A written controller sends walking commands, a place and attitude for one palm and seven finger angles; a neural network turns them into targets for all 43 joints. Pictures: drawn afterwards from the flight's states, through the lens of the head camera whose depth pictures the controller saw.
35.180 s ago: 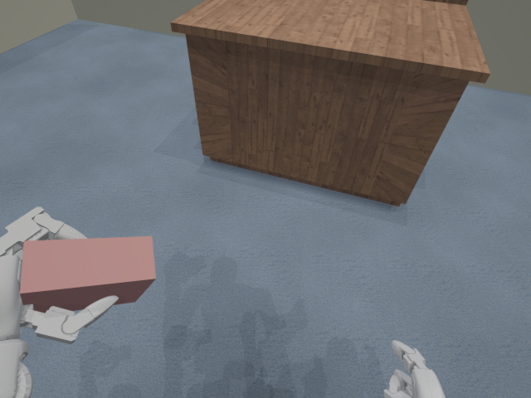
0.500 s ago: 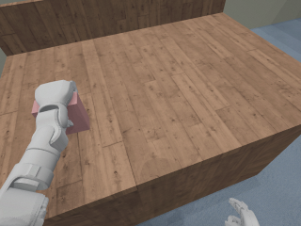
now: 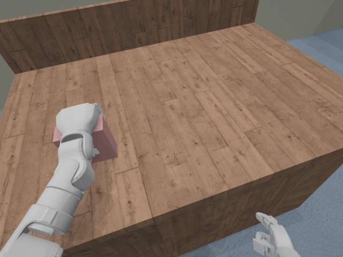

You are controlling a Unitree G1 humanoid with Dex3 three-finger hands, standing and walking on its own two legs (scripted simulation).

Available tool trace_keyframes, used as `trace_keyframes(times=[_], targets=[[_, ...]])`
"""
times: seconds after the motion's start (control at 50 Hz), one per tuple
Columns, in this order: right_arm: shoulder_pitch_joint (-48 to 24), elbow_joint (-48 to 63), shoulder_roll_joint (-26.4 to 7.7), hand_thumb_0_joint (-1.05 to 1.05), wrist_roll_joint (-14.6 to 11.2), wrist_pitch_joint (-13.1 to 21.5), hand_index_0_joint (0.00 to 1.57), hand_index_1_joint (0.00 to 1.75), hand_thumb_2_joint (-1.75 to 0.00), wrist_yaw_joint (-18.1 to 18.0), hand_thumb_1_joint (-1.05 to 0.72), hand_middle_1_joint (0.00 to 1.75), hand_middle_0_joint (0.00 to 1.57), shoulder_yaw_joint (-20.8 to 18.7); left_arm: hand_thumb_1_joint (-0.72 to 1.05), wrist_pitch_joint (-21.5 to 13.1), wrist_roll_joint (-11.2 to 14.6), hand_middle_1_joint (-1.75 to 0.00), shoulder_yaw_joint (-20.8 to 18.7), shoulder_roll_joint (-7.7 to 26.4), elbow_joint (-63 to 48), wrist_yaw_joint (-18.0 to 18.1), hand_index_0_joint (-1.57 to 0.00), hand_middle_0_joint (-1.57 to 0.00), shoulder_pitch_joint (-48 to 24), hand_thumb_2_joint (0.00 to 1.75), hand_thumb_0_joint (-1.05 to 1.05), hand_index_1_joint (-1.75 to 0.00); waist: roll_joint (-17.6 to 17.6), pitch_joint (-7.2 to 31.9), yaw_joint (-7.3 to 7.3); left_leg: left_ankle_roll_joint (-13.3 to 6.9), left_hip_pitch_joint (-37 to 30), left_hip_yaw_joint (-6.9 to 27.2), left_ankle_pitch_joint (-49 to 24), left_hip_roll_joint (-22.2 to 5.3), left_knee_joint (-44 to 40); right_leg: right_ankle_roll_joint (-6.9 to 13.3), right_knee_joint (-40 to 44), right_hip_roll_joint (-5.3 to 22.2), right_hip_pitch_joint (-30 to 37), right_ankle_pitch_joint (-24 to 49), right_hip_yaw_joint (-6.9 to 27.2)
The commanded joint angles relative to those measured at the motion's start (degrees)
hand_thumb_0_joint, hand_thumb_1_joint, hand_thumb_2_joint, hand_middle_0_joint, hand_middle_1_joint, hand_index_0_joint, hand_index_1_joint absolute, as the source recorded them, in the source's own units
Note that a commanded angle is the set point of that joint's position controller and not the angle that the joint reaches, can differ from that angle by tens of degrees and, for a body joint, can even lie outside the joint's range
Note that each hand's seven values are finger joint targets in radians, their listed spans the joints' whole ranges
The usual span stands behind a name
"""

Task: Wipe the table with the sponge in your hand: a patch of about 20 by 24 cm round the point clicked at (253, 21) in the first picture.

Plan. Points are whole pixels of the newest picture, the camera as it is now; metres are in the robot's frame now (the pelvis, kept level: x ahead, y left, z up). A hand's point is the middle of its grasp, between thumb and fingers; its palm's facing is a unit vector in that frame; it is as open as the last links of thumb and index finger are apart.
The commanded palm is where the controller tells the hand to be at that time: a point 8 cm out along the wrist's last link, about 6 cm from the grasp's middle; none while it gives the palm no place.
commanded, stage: wipe back along the middle lane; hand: left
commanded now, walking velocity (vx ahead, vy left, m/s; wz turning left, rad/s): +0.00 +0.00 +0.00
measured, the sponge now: (91, 146) +0.36 +0.26 +0.05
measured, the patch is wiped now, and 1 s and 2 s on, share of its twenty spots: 0.65 0.80 0.85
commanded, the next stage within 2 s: slide across to the third lane in 1.38 s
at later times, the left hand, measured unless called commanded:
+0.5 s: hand (89, 147) +0.32 +0.24 +0.10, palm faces +0.03 -0.04 -1.00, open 9.5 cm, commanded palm +0.28 +0.22 +0.14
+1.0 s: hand (91, 163) +0.28 +0.21 +0.10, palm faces +0.11 -0.10 -0.99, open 9.5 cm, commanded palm +0.23 +0.20 +0.14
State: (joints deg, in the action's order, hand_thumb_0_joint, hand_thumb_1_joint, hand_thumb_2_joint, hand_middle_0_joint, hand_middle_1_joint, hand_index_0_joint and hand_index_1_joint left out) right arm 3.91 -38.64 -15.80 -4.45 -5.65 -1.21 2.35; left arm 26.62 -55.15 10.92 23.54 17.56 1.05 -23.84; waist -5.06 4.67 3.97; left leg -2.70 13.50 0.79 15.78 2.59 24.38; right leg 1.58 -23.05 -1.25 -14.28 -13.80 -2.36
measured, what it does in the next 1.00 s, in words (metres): stands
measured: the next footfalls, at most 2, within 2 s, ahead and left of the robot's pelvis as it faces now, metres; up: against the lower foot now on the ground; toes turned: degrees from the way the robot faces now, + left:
none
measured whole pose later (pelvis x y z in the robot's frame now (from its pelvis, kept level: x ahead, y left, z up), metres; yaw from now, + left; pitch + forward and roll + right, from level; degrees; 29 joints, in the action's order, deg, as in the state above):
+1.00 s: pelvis -0.01 -0.01 +0.00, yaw -2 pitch +1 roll +0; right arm -0.1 -36.3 -15.7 -5.9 -7.8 0.6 2.8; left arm 34.9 -55.2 13.8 21.5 -3.2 2.8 -5.1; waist -5.8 4.8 5.2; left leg -1.7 10.3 -0.9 16.8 1.4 26.4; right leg 2.8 -26.8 -2.5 -12.5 -15.0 -0.8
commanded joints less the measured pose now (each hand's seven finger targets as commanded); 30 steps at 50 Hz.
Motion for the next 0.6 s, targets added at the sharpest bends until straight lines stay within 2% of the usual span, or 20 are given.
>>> trace_keyframes(times=[0.0,0.02,0.04,0.08,0.1,0.12,0.14,0.18,0.2,0.26,0.28,0.3,0.32,0.36,0.4,0.44,0.48,0.5,0.52,0.58], targets=[[-10.5,9.3,-6.5,0.0,-0.4,1.7,0.2,0.3,-0.9,0.0,-0.9,0.3,0.2,-1.6,0.1,3.7,0.5,-1.6,-5.4,9.4,-8.7,0.9,-1.2,-1.2,-14.3,1.3,0.0,-1.6,6.5,13.6,0.41,1.0,-4.9,2.0,-27.0,-1.9,-0.7,2.9,-0.9,0.9,9.3,24.8,2.5],[-10.1,9.3,-6.4,0.0,-0.3,1.7,0.2,0.3,-0.9,-0.1,-0.9,0.3,0.2,-1.8,0.1,4.1,0.3,-1.6,-4.1,8.2,-9.4,0.9,-1.2,-1.2,-15.0,1.3,0.0,-1.6,6.6,15.3,0.13,0.9,-5.4,1.8,-26.6,-1.7,-0.5,2.7,-1.2,1.0,10.1,24.3,1.7],[-10.5,9.6,-6.0,0.0,-0.5,1.7,0.2,0.3,-0.9,-0.1,-0.9,0.3,0.2,-1.7,0.1,4.5,0.2,-1.6,-2.5,6.8,-9.3,0.7,-1.2,-1.2,-14.3,1.3,0.0,-1.6,6.0,14.4,-0.03,0.6,-5.4,1.5,-25.8,-1.5,-0.4,2.7,-0.9,1.0,9.8,24.0,2.0],[-10.5,8.9,-6.3,0.0,-0.7,1.2,0.2,0.3,-0.9,-0.4,-0.9,0.3,0.2,-1.6,0.1,5.4,0.2,-1.6,-2.4,7.2,-6.7,0.2,-1.2,-1.2,-13.8,1.3,0.0,-1.6,7.1,12.6,-0.51,0.6,-4.3,1.4,-22.0,-1.5,-1.1,2.5,-0.2,0.9,8.9,21.2,2.1],[-11.2,9.2,-6.6,0.0,-0.8,1.2,0.2,0.3,-0.9,-0.7,-0.9,0.3,0.2,-1.3,0.1,5.5,0.0,-1.6,-4.0,9.2,-7.4,0.0,-1.2,-1.2,-14.5,1.3,0.0,-1.6,6.5,12.3,-0.22,0.4,-4.3,1.8,-20.6,-1.5,-1.5,3.0,-0.1,0.8,8.5,19.9,3.3],[-11.0,9.7,-6.1,0.0,-0.9,1.3,0.2,0.3,-0.9,-0.8,-0.9,0.3,0.2,-1.4,0.1,5.5,0.3,-1.6,-1.4,6.4,-8.0,-0.2,-1.2,-1.2,-14.8,1.3,0.0,-1.6,6.4,13.4,-0.58,0.1,-4.4,1.2,-19.8,-1.3,-1.2,2.6,-0.2,1.0,9.3,19.4,2.4],[-10.8,9.3,-6.1,0.0,-1.0,1.4,0.2,0.3,-0.9,-0.9,-0.9,0.3,0.2,-1.5,0.1,5.4,0.2,-1.6,-2.6,7.7,-6.6,-0.3,-1.2,-1.2,-13.5,1.3,0.0,-1.6,7.2,12.5,-0.53,0.1,-4.1,1.3,-19.3,-1.3,-1.2,2.6,-0.1,0.9,9.0,19.1,2.7],[-11.1,9.3,-6.2,0.0,-1.0,1.2,0.2,0.3,-0.9,-1.0,-0.9,0.3,0.2,-1.4,0.1,5.0,0.6,-1.6,-1.9,6.8,-6.2,-0.7,-1.2,-1.2,-12.3,1.3,0.0,-1.6,6.9,11.9,-0.6,0.3,-3.7,1.5,-18.1,-1.2,-1.5,2.5,0.1,0.8,8.6,17.8,2.8],[-11.4,9.7,-6.4,0.0,-1.0,1.2,0.2,0.3,-0.9,-1.1,-0.9,0.3,0.2,-1.3,0.1,4.7,0.9,-1.6,-4.1,8.8,-6.9,-0.6,-1.2,-1.2,-12.2,1.3,0.0,-1.6,6.6,12.1,-0.05,0.1,-3.5,1.6,-17.3,-1.3,-1.8,2.8,0.3,0.8,8.7,17.1,3.7],[-11.4,10.1,-5.9,0.0,-0.9,1.2,0.2,0.3,-0.9,-0.9,-0.9,0.3,0.2,-1.3,0.1,3.9,1.5,-1.6,-1.7,5.3,-7.2,-0.7,-1.2,-1.2,-8.7,1.3,0.0,-1.6,6.9,11.1,-0.15,0.1,-3.0,1.3,-17.1,-1.2,-1.6,2.4,0.2,0.8,8.9,17.4,2.8],[-11.4,9.9,-6.0,0.0,-1.0,1.1,0.2,0.3,-0.9,-0.9,-0.9,0.3,0.2,-1.4,0.1,3.9,1.5,-1.6,-2.2,5.7,-6.5,-0.7,-1.2,-1.2,-7.9,1.3,0.0,-1.6,7.0,10.3,-0.17,0.2,-2.8,1.3,-16.3,-1.2,-1.6,2.4,0.4,0.7,8.2,16.5,3.1],[-11.8,10.1,-6.3,0.0,-1.1,1.0,0.2,0.3,-0.9,-1.0,-0.9,0.3,0.2,-1.3,0.1,3.8,1.4,-1.6,-4.3,8.1,-6.7,-0.5,-1.2,-1.2,-8.0,1.3,0.0,-1.6,6.2,9.6,0.21,0.2,-2.3,1.7,-15.0,-1.4,-2.2,2.7,0.6,0.7,7.5,14.3,3.9],[-11.5,10.3,-6.1,0.0,-1.1,1.0,0.2,0.3,-0.9,-1.0,-0.9,0.3,0.2,-1.3,0.1,3.9,1.2,-1.6,-1.1,4.7,-6.4,-0.5,-1.2,-1.2,-9.0,1.3,0.0,-1.6,7.1,8.8,-0.49,0.1,-2.1,1.3,-14.1,-1.3,-2.2,2.4,0.7,0.7,7.1,13.1,2.8],[-11.5,9.9,-6.2,0.0,-1.3,1.0,0.2,0.3,-0.9,-1.0,-0.9,0.3,0.2,-1.4,0.1,4.2,1.3,-1.6,-1.0,4.6,-5.1,-0.4,-1.2,-1.2,-8.3,1.3,0.0,-1.6,7.3,7.6,-0.68,0.2,-1.6,1.4,-12.1,-1.3,-2.3,2.3,1.4,0.5,5.8,10.7,3.2],[-12.1,10.5,-6.4,0.0,-1.3,1.0,0.2,0.3,-0.9,-1.1,-0.9,0.3,0.2,-1.4,0.1,4.1,1.2,-1.6,-2.9,6.9,-6.7,0.0,-1.2,-1.2,-8.2,1.3,0.0,-1.6,6.6,8.8,0.11,0.0,-1.8,1.7,-11.9,-1.2,-2.5,2.7,1.3,0.6,6.5,10.2,4.4],[-11.6,10.7,-6.0,0.0,-1.2,1.3,0.2,0.3,-0.9,-0.9,-0.9,0.3,0.2,-1.5,0.1,4.2,1.3,-1.6,-0.1,3.5,-7.5,0.1,-1.2,-1.2,-7.2,1.3,0.0,-1.6,7.3,10.5,-0.27,-0.1,-2.5,1.2,-13.5,-1.0,-1.6,2.4,0.7,0.6,7.5,12.6,3.6],[-11.9,10.5,-6.1,0.0,-1.2,1.1,0.2,0.3,-0.9,-0.7,-0.9,0.3,0.2,-1.7,0.1,4.5,1.7,-1.6,-0.2,3.2,-7.5,0.1,-1.2,-1.2,-4.7,1.3,0.0,-1.6,7.7,9.8,-0.2,0.0,-2.2,1.2,-13.9,-1.1,-1.4,2.3,0.6,0.5,7.6,13.8,4.0],[-12.6,10.9,-6.3,0.0,-1.2,1.2,0.2,0.3,-0.9,-0.5,-0.9,0.3,0.2,-1.6,0.1,4.5,2.0,-1.6,-2.0,4.9,-9.0,0.2,-1.2,-1.2,-3.4,1.3,0.0,-1.6,7.0,10.1,0.44,0.0,-2.0,1.6,-13.8,-1.1,-1.5,2.7,0.4,0.5,7.9,13.7,4.8],[-12.4,11.4,-6.0,0.0,-1.1,1.3,0.2,0.3,-0.9,-0.4,-0.9,0.3,0.2,-1.8,0.1,4.5,2.3,-1.6,-0.1,2.4,-10.4,0.2,-1.2,-1.2,-2.3,1.3,0.0,-1.6,8.0,11.3,0.38,-0.3,-2.5,1.0,-14.7,-1.0,-1.0,2.3,0.1,0.6,9.1,15.2,3.9],[-12.7,11.1,-6.1,0.0,-1.2,1.3,0.2,0.3,-0.9,-0.1,-0.9,0.3,0.2,-1.8,0.1,5.0,2.7,-1.6,-0.9,3.0,-11.4,0.1,-1.2,-1.2,0.8,1.3,0.0,-1.6,9.7,10.0,0.29,-0.1,-1.9,1.0,-15.5,-1.0,-0.6,2.0,-0.3,0.5,9.3,17.8,4.6]])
